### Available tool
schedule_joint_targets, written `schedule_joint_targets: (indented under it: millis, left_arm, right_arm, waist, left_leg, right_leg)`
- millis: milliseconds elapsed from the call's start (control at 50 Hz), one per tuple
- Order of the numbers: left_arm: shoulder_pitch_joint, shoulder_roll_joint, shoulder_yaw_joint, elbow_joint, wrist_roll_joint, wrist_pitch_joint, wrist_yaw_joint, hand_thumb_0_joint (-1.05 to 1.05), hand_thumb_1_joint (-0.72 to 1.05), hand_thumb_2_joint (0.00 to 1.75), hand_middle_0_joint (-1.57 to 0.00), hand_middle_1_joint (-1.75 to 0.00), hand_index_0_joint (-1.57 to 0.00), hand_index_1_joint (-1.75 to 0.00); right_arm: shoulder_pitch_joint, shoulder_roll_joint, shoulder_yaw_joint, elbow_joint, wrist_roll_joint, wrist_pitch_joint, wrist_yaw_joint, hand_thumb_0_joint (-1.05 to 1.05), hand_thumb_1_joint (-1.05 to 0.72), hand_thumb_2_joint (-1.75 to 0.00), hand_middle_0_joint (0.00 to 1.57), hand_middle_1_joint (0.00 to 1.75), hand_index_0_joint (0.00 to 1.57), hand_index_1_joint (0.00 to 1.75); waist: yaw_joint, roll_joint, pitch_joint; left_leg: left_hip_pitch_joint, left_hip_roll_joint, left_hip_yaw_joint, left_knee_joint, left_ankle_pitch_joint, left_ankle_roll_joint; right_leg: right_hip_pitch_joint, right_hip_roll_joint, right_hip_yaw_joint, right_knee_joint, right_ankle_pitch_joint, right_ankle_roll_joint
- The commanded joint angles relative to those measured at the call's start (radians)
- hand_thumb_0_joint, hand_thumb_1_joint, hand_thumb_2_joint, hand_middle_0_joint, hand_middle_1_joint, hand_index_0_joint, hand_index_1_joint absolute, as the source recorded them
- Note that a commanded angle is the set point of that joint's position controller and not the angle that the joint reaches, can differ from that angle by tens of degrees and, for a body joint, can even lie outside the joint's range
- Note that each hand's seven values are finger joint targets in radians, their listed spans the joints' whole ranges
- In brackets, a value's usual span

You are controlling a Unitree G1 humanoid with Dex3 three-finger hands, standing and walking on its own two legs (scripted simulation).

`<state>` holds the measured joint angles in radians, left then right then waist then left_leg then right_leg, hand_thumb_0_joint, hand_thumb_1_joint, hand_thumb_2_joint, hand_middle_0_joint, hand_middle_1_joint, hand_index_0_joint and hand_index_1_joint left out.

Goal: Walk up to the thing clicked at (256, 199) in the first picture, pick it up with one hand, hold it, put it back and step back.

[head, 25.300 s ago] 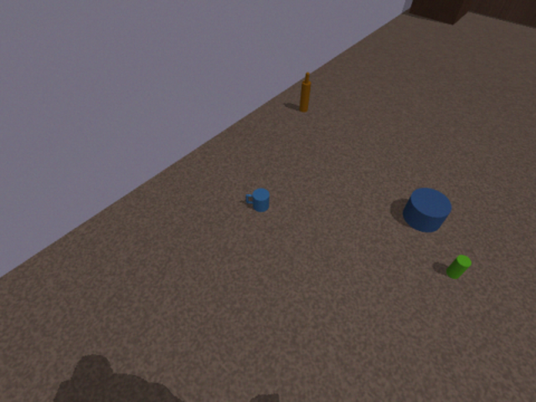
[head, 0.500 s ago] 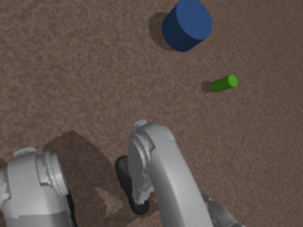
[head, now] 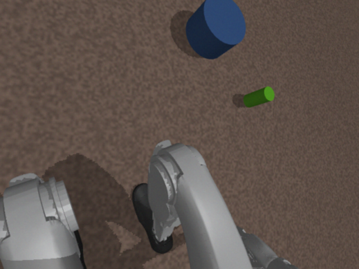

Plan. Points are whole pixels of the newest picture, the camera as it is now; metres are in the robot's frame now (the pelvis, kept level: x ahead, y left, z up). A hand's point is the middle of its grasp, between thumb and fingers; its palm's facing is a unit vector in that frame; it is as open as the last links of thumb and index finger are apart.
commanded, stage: close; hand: left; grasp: from above
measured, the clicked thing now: out of the picture +0.44 +0.36 -0.26
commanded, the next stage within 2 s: settle in 1.44 s
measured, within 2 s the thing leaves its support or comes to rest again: leaves its support in 1.94 s
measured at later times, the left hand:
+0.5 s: hand out of the picture +0.43 +0.34 -0.24, palm faces -0.45 -0.17 -0.88, open 13.0 cm
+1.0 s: hand out of the picture +0.43 +0.34 -0.24, palm faces -0.45 -0.17 -0.88, open 11.4 cm
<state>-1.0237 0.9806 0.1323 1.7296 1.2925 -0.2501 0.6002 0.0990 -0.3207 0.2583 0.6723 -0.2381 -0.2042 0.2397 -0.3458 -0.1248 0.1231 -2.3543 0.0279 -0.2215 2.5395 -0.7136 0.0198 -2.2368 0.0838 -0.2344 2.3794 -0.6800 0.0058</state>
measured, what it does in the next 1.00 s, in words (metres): stands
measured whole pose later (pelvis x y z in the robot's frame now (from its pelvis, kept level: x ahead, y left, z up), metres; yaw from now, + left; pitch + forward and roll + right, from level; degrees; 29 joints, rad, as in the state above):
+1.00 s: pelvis +0.00 +0.00 +0.00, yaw +0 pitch +28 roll -14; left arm -1.03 0.99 0.10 1.72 1.26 -0.23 0.58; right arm 0.10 -0.33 0.29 0.66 -0.23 -0.22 0.24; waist -0.35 -0.13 0.13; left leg -2.35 0.03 -0.23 2.54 -0.70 0.02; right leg -2.24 0.09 -0.24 2.37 -0.66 0.01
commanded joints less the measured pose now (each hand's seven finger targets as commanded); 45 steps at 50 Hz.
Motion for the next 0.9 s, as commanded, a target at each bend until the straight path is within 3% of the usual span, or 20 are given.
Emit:
schedule_joint_targets:
  millis: [0,40,100,120,140,240,280,320,420,480,540,580,600,740,780,840,880]
  left_arm:
    - [-0.244,0.238,0.016,-0.102,-0.013,0.001,0.048,0.0,-0.53,1.1,-0.09,-1.08,-0.07,-1.1]
    - [-0.24,0.205,-0.012,-0.088,-0.01,0.01,0.044,0.0,-0.53,1.11,-0.09,-1.09,-0.07,-1.11]
    - [-0.253,0.217,-0.004,-0.099,-0.018,0.01,0.045,0.0,-0.45,1.07,-0.12,-1.07,-0.11,-1.08]
    - [-0.258,0.206,-0.015,-0.061,-0.016,0.015,0.041,0.0,-0.45,1.07,-0.14,-1.06,-0.12,-1.07]
    - [-0.251,0.225,-0.01,-0.085,-0.017,0.015,0.041,0.0,-0.44,1.05,-0.14,-1.05,-0.13,-1.06]
    - [-0.232,0.216,-0.018,-0.076,-0.024,0.023,0.027,0.0,-0.39,0.99,-0.16,-1.03,-0.16,-1.03]
    - [-0.27,0.257,0.001,-0.138,-0.036,0.019,0.03,0.0,-0.4,0.98,-0.16,-1.03,-0.16,-1.02]
    - [-0.224,0.22,-0.017,-0.104,-0.035,0.03,0.019,0.0,-0.39,0.97,-0.15,-1.03,-0.16,-1.02]
    - [-0.231,0.217,-0.016,-0.116,-0.045,0.027,0.011,0.0,-0.36,0.96,-0.19,-1.0,-0.19,-1.0]
    - [-0.221,0.234,-0.006,-0.113,-0.049,0.023,0.015,0.0,-0.33,0.95,-0.21,-1.0,-0.21,-0.99]
    - [-0.217,0.216,-0.019,-0.095,-0.038,0.024,0.009,0.0,-0.27,0.95,-0.24,-0.99,-0.25,-0.99]
    - [-0.233,0.245,0.001,-0.131,-0.043,0.015,0.018,0.0,-0.24,0.9,-0.26,-0.99,-0.27,-0.97]
    - [-0.219,0.216,-0.017,-0.119,-0.036,0.02,0.011,0.0,-0.22,0.9,-0.27,-0.99,-0.29,-0.97]
    - [-0.239,0.204,-0.028,-0.091,-0.034,0.021,0.01,0.0,-0.12,0.84,-0.33,-0.96,-0.36,-0.93]
    - [-0.238,0.238,-0.003,-0.124,-0.043,0.018,0.017,0.0,-0.07,0.82,-0.36,-0.95,-0.39,-0.91]
    - [-0.216,0.202,-0.03,-0.085,-0.036,0.024,0.008,0.0,-0.03,0.79,-0.38,-0.93,-0.42,-0.9]
    - [-0.24,0.211,-0.033,-0.108,-0.041,0.022,0.005,0.0,0.01,0.81,-0.42,-0.94,-0.46,-0.91]
  right_arm:
    - [0.196,-0.316,-0.088,0.014,0.003,-0.006,-0.013,0.0,-0.9,-0.91,0.2,0.3,0.2,0.3]
    - [0.187,-0.311,-0.087,0.008,0.004,-0.007,-0.012,0.0,-0.91,-0.91,0.2,0.3,0.2,0.3]
    - [0.191,-0.318,-0.084,0.013,0.004,-0.01,-0.011,0.0,-0.9,-0.9,0.2,0.3,0.2,0.3]
    - [0.188,-0.307,-0.07,0.009,0.002,-0.013,-0.007,0.0,-0.9,-0.9,0.2,0.3,0.2,0.3]
    - [0.183,-0.314,-0.07,0.013,0.005,-0.014,-0.008,0.0,-0.9,-0.9,0.2,0.3,0.2,0.3]
    - [0.188,-0.323,-0.07,0.005,0.003,-0.022,-0.003,0.0,-0.9,-0.9,0.2,0.3,0.2,0.3]
    - [0.184,-0.315,-0.066,0.001,0.009,-0.02,-0.008,0.0,-0.9,-0.9,0.2,0.3,0.2,0.3]
    - [0.187,-0.317,-0.073,-0.002,0.008,-0.019,-0.006,0.0,-0.9,-0.9,0.2,0.3,0.2,0.3]
    - [0.2,-0.312,-0.063,0.003,0.007,-0.019,-0.001,0.0,-0.9,-0.9,0.2,0.3,0.2,0.3]
    - [0.196,-0.324,-0.07,0.007,0.011,-0.014,-0.007,0.0,-0.9,-0.9,0.2,0.3,0.2,0.3]
    - [0.19,-0.315,-0.063,-0.003,0.015,-0.011,-0.005,0.0,-0.9,-0.9,0.2,0.3,0.2,0.3]
    - [0.188,-0.323,-0.071,-0.005,0.013,-0.007,-0.011,0.0,-0.9,-0.9,0.2,0.3,0.2,0.3]
    - [0.186,-0.322,-0.076,-0.009,0.014,-0.009,-0.01,0.0,-0.9,-0.9,0.2,0.3,0.2,0.3]
    - [0.193,-0.317,-0.065,-0.005,0.013,-0.016,-0.004,0.0,-0.9,-0.9,0.2,0.3,0.2,0.3]
    - [0.195,-0.323,-0.065,-0.008,0.015,-0.014,-0.009,0.0,-0.9,-0.9,0.2,0.3,0.2,0.3]
    - [0.193,-0.313,-0.062,-0.004,0.012,-0.015,-0.008,0.0,-0.9,-0.9,0.2,0.3,0.2,0.3]
    - [0.197,-0.32,-0.064,-0.008,0.015,-0.014,-0.01,0.0,-0.9,-0.9,0.2,0.3,0.2,0.3]
  waist:
    - [-0.032,0.507,-0.629]
    - [-0.04,0.506,-0.621]
    - [-0.045,0.516,-0.619]
    - [-0.061,0.478,-0.581]
    - [-0.046,0.488,-0.597]
    - [-0.051,0.51,-0.584]
    - [-0.032,0.521,-0.641]
    - [-0.039,0.508,-0.625]
    - [-0.049,0.499,-0.613]
    - [-0.034,0.527,-0.637]
    - [-0.039,0.494,-0.589]
    - [-0.024,0.527,-0.63]
    - [-0.029,0.521,-0.621]
    - [-0.053,0.473,-0.56]
    - [-0.029,0.49,-0.611]
    - [-0.044,0.491,-0.593]
    - [-0.05,0.474,-0.611]
  left_leg:
    - [0.487,0.026,0.049,-0.269,0.194,-0.004]
    - [0.495,0.027,0.049,-0.264,0.2,-0.005]
    - [0.497,0.027,0.045,-0.264,0.21,-0.006]
    - [0.469,0.029,0.043,-0.248,0.197,-0.001]
    - [0.473,0.028,0.044,-0.259,0.198,-0.002]
    - [0.497,0.028,0.043,-0.266,0.195,-0.007]
    - [0.496,0.028,0.046,-0.26,0.2,-0.005]
    - [0.5,0.029,0.05,-0.254,0.221,-0.005]
    - [0.486,0.03,0.046,-0.248,0.235,-0.003]
    - [0.504,0.03,0.044,-0.267,0.227,-0.008]
    - [0.474,0.031,0.034,-0.272,0.185,-0.008]
    - [0.49,0.029,0.039,-0.279,0.191,-0.01]
    - [0.503,0.03,0.042,-0.274,0.201,-0.01]
    - [0.45,0.028,0.044,-0.263,0.167,-0.002]
    - [0.474,0.027,0.044,-0.271,0.189,-0.005]
    - [0.477,0.03,0.047,-0.264,0.201,-0.005]
    - [0.472,0.028,0.052,-0.258,0.197,0.0]
  right_leg:
    - [0.325,0.034,-0.036,-0.21,0.246,-0.033]
    - [0.315,0.036,-0.038,-0.206,0.253,-0.033]
    - [0.321,0.035,-0.038,-0.206,0.26,-0.031]
    - [0.307,0.033,-0.039,-0.202,0.257,-0.027]
    - [0.318,0.036,-0.035,-0.206,0.256,-0.029]
    - [0.322,0.036,-0.038,-0.204,0.252,-0.031]
    - [0.343,0.034,-0.034,-0.213,0.255,-0.03]
    - [0.348,0.038,-0.034,-0.208,0.278,-0.029]
    - [0.349,0.039,-0.039,-0.21,0.288,-0.026]
    - [0.357,0.041,-0.036,-0.209,0.277,-0.034]
    - [0.313,0.04,-0.045,-0.203,0.239,-0.035]
    - [0.332,0.041,-0.042,-0.211,0.244,-0.036]
    - [0.326,0.04,-0.039,-0.203,0.253,-0.036]
    - [0.302,0.037,-0.038,-0.211,0.231,-0.029]
    - [0.328,0.039,-0.039,-0.219,0.241,-0.03]
    - [0.333,0.043,-0.035,-0.213,0.258,-0.03]
    - [0.348,0.042,-0.03,-0.222,0.26,-0.028]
